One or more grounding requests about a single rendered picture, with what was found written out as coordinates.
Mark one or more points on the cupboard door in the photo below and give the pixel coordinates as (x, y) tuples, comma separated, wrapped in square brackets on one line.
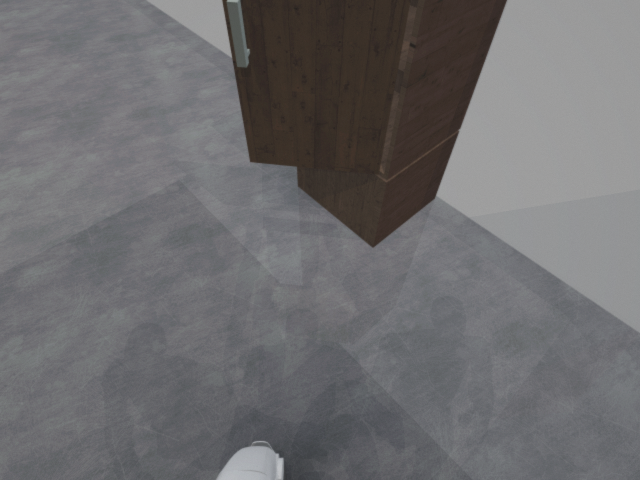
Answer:
[(318, 89)]

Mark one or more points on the robot left shin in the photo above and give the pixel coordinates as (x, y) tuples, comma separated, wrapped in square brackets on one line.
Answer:
[(261, 443)]

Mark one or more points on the left robot thigh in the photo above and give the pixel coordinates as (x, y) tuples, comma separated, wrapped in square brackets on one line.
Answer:
[(253, 463)]

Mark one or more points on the handle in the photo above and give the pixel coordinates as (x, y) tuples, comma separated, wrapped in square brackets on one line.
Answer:
[(238, 33)]

